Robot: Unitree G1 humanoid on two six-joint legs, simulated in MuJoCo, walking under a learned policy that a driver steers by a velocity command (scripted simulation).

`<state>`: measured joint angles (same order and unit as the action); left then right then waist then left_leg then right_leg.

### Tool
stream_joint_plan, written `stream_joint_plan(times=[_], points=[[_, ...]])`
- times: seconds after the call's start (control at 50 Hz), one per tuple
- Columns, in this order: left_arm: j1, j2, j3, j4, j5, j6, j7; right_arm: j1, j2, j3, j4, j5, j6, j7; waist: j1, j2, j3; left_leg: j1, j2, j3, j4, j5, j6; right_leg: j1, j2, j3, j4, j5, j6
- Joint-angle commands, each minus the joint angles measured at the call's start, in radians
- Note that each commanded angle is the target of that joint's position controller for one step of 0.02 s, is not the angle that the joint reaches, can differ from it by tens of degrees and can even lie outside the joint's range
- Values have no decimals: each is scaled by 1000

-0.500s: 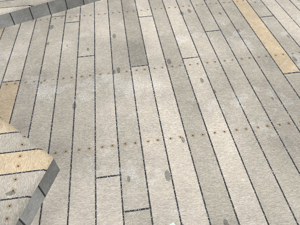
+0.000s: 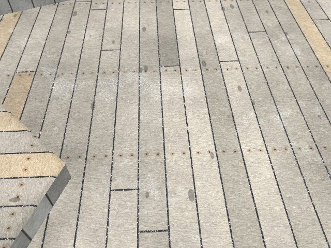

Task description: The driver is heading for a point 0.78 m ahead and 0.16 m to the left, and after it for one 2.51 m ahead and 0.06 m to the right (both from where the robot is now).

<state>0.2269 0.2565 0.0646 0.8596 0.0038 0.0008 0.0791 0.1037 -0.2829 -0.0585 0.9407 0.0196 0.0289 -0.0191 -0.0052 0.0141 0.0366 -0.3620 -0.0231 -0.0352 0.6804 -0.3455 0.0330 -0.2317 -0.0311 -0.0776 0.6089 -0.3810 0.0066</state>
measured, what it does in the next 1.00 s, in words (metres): walks ahead, turning left: left foot, then right foot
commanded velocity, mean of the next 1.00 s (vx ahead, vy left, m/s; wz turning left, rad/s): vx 0.41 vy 0.00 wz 0.31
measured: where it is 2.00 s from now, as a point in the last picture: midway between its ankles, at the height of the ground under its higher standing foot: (125, 137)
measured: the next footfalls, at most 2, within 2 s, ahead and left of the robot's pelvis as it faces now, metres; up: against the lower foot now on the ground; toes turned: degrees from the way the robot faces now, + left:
left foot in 0.22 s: +0.10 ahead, +0.16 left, +0.00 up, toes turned +10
right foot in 0.70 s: +0.49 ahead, +0.08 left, +0.00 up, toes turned +23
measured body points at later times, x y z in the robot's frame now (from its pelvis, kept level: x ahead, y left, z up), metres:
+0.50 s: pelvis +0.15 +0.10 +0.02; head +0.17 +0.13 +0.47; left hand +0.30 +0.40 -0.06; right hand +0.23 -0.16 -0.09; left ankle +0.06 +0.15 -0.72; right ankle +0.35 -0.04 -0.66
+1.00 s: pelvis +0.43 +0.16 +0.02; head +0.46 +0.17 +0.47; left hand +0.36 +0.43 -0.11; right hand +0.70 -0.01 -0.07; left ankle +0.51 +0.36 -0.68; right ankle +0.45 +0.06 -0.72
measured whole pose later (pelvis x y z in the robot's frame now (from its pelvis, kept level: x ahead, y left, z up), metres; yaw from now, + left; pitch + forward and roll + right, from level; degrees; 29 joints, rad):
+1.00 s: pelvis +0.43 +0.16 +0.02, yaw +18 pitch +2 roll -2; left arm 0.36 0.26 0.07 0.84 -0.02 -0.08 -0.01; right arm 0.10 -0.28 -0.04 0.73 -0.01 -0.10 0.00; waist 0.08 0.03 0.03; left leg -0.62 0.08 -0.08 0.74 -0.14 -0.02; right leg -0.16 0.09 0.06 0.29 -0.17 -0.06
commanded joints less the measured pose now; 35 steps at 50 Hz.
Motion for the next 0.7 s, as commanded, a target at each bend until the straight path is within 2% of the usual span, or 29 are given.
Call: stream_joint_plan(times=[0.02, 0.04, 0.06, 0.08, 0.1, 0.12, 0.16, 0.18, 0.2, 0.22, 0.24, 0.26, 0.28, 0.3, 0.32, 0.34, 0.36, 0.4, 0.44, 0.46, 0.5, 0.54, 0.6, 0.64, 0.66, 0.68, 0.7], points=[[105, 175, 47, -44, -1, -28, 6, -130, -69, -13, -133, -3, -14, 19, 85, -232, -1, -323, 44, 34, 320, -252, 12, 144, -429, 490, -368, -130, -268], [85, 174, 46, -53, 3, -46, 5, -155, -84, -21, -154, 9, -20, 28, 74, -160, 50, -399, 97, -23, 388, -266, 18, 144, -460, 525, -396, -168, -276], [39, 180, 49, -61, -8, -59, 1, -146, -81, -23, -158, 20, -24, 35, 46, -124, 78, -420, 130, -46, 355, -235, 20, 151, -436, 468, -404, -177, -238], [14, 188, 53, -66, -19, -65, -3, -144, -72, -19, -156, 21, -28, 43, 44, -117, 78, -393, 141, -27, 291, -197, 19, 160, -396, 381, -408, -141, -197], [5, 203, 57, -64, -20, -66, -9, -140, -58, -13, -154, 13, -30, 51, 47, -116, 63, -307, 136, 18, 235, -158, 15, 131, -347, 277, -400, -68, -165], [-7, 215, 62, -64, -16, -65, -18, -120, -48, -10, -149, 8, -32, 60, 41, -125, 47, -192, 115, 69, 183, -130, 10, 77, -297, 178, -389, -11, -141], [-28, 222, 67, -63, -20, -61, -38, -29, -53, -17, -116, 12, -32, 70, 0, -126, 15, 35, 47, 167, 57, -19, 0, -24, -234, 41, -325, -10, -114], [-33, 218, 65, -61, -24, -61, -46, 45, -61, -27, -89, 11, -29, 70, -36, -113, -5, 160, -2, 220, -11, 42, 2, -74, -216, -7, -250, 2, -101], [-21, 195, 57, -60, -19, -64, -53, 138, -94, -50, -61, 10, -26, 64, -75, -77, -48, 304, -56, 252, -39, 42, 20, -124, -196, -53, -106, 114, -80], [-31, 145, 39, -70, -9, -69, -59, 264, -153, -82, -36, 19, -25, 54, -142, 46, -89, 470, -19, 123, -116, 20, 78, -238, -150, -126, 204, 195, -25], [-84, 25, 3, -148, 19, -86, -59, 313, -296, -100, -55, 10, -45, 40, -114, 370, -112, 554, 277, -530, -340, -86, 252, -548, -14, -68, 626, -231, 47], [-132, 82, 11, -187, -34, -119, -58, 325, -272, -81, -80, -5, -80, 55, -131, 202, -175, 574, 407, -880, -536, -281, 386, -684, 41, 140, 769, -226, 37], [-167, 122, 18, -196, -69, -139, -64, 279, -220, -64, -86, -5, -103, 56, -106, 115, -66, 542, 415, -810, -536, -285, 368, -778, -15, 165, 782, -139, 3], [-150, 146, 21, -183, -51, -151, -65, 224, -163, -48, -96, 2, -114, 54, -72, 66, -14, 477, 368, -671, -495, -173, 315, -750, -56, 165, 721, -45, -22], [-120, 154, 28, -155, -19, -154, -60, 152, -137, -38, -119, 1, -113, 50, -32, 15, 2, 387, 312, -537, -474, -60, 267, -665, -89, 170, 638, 40, -26], [-99, 168, 37, -146, -2, -150, -61, 117, -121, -31, -137, -6, -110, 44, -5, 32, 3, 323, 262, -436, -484, 31, 239, -581, -101, 169, 550, 98, -23], [-100, 168, 41, -143, 1, -143, -67, 118, -112, -27, -143, -10, -109, 36, 4, 49, -1, 299, 234, -379, -499, 105, 223, -532, -97, 160, 489, 146, -16], [-144, 131, 32, -158, 8, -131, -73, 174, -127, -31, -135, -3, -110, 19, -5, 29, -3, 294, 202, -290, -506, 290, 219, -510, -65, 125, 366, 234, 13], [-224, 90, 18, -190, 7, -127, -78, 223, -134, -34, -125, 2, -106, 3, -23, 21, 7, 271, 168, -231, -499, 365, 200, -485, -26, 108, 186, 336, 31], [-263, 71, 11, -204, 3, -127, -83, 241, -133, -34, -123, 3, -103, -2, -36, 37, 11, 251, 150, -210, -495, 367, 188, -454, -4, 101, 99, 391, 34], [-342, 55, 3, -232, -8, -128, -96, 282, -131, -35, -118, 4, -100, -9, -64, 70, 23, 220, 142, -209, -499, 325, 173, -400, 26, 89, -21, 463, 37], [-385, 60, 1, -250, -16, -130, -108, 319, -127, -34, -109, 7, -99, -11, -79, 78, 30, 233, 158, -229, -489, 297, 165, -369, 35, 98, -88, 500, 33], [-407, 78, 4, -266, -15, -141, -123, 356, -113, -33, -93, 6, -97, -16, -81, 85, 33, 320, 204, -257, -442, 356, 155, -352, 31, 114, -142, 512, 2], [-375, 100, 11, -262, -14, -144, -124, 354, -123, -39, -91, -1, -89, -19, -58, 106, 19, 387, 223, -259, -381, 510, 139, -317, 38, 101, -151, 425, -28], [-326, 122, 21, -253, -12, -145, -120, 347, -133, -43, -96, -6, -85, -17, -32, 121, -16, 411, 213, -249, -310, 695, 128, -246, 62, 75, -151, 367, -51], [-217, 152, 37, -226, -10, -146, -113, 337, -134, -41, -103, -11, -80, -14, 24, 127, -94, 409, 181, -223, -181, 878, 111, -93, 83, 45, -166, 363, -87], [-48, 184, 48, -194, -1, -144, -105, 301, -125, -33, -128, -20, -80, -9, 107, 123, -222, 291, 144, -204, 22, 855, 86, 177, 7, 110, -118, 383, -145]])
Over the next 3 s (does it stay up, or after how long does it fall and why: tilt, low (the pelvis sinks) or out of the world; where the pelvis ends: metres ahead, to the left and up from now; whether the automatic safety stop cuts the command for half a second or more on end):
stays up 1.43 -0.02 0.02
